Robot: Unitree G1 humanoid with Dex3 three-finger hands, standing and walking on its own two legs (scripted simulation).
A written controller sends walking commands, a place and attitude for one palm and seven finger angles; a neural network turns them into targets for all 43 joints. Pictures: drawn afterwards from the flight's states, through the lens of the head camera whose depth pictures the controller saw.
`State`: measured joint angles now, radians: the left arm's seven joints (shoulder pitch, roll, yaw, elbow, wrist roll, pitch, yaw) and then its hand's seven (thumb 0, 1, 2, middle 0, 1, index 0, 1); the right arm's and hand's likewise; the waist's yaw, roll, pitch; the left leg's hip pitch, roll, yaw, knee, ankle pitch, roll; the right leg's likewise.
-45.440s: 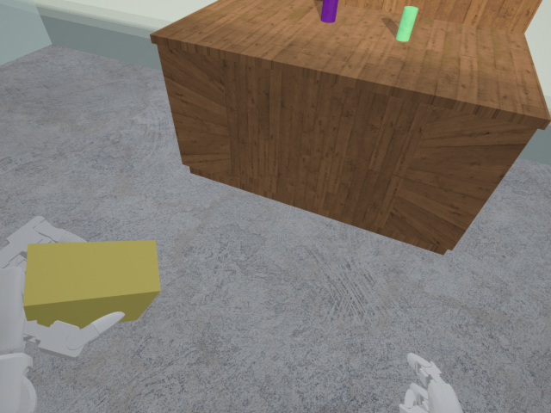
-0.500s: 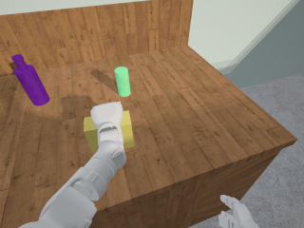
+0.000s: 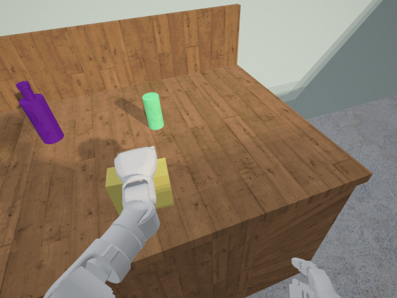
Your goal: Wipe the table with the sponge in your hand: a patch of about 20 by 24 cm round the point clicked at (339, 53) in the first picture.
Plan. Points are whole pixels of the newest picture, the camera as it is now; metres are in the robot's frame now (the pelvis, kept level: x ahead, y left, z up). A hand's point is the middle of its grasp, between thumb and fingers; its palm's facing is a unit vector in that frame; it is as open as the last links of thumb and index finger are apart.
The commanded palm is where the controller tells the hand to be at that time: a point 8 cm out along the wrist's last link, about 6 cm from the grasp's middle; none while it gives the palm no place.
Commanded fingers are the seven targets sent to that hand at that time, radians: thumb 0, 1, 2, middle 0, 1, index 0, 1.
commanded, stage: wipe back along the third lane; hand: left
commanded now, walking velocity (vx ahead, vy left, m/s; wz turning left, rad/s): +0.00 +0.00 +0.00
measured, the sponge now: (143, 192) +0.35 +0.18 +0.02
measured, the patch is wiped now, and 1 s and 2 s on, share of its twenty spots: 1.00 1.00 1.00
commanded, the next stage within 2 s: slide back across to the middle lane in 0.32 s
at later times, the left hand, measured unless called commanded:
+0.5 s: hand (147, 193) +0.32 +0.15 +0.07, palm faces +0.05 -0.08 -1.00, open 10.1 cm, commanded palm +0.27 +0.15 +0.11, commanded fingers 0.00 0.10 1.30 -1.20 -1.60 -1.20 -1.60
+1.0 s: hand (128, 203) +0.28 +0.18 +0.08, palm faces +0.07 -0.16 -0.98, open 10.0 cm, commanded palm +0.24 +0.20 +0.13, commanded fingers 0.00 0.10 1.30 -1.20 -1.60 -1.20 -1.60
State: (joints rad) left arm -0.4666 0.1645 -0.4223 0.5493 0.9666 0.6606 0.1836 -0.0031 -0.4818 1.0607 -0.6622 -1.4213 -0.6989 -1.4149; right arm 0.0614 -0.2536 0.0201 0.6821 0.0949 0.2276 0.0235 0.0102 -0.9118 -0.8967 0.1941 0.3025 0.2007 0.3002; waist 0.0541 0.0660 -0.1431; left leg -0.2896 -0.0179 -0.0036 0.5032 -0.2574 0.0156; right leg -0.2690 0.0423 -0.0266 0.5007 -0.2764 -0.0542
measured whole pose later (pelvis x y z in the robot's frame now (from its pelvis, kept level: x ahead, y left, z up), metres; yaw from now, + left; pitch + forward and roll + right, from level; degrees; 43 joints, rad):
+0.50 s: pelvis +0.00 -0.01 +0.00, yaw -1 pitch +0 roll +1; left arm -0.28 0.18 -0.45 0.31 0.97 0.67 0.18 0.01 -0.48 1.06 -0.66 -1.42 -0.71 -1.41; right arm -0.01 -0.25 0.02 0.66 0.10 0.21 0.05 0.01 -0.91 -0.90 0.19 0.30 0.20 0.30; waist 0.08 0.08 -0.13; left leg -0.24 0.00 0.01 0.49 -0.26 0.00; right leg -0.23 0.06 -0.02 0.51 -0.28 -0.07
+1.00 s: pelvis -0.01 -0.01 +0.00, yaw -2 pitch -2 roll +1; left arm -0.09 0.27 -0.32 0.07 0.96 0.61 0.10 -0.01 -0.50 1.06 -0.70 -1.38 -0.74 -1.36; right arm 0.00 -0.25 0.04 0.66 0.08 0.16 0.01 0.01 -0.91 -0.90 0.19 0.30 0.20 0.30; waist 0.08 0.08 -0.10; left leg -0.19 0.00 0.03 0.48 -0.25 0.00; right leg -0.20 0.06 0.00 0.50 -0.27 -0.07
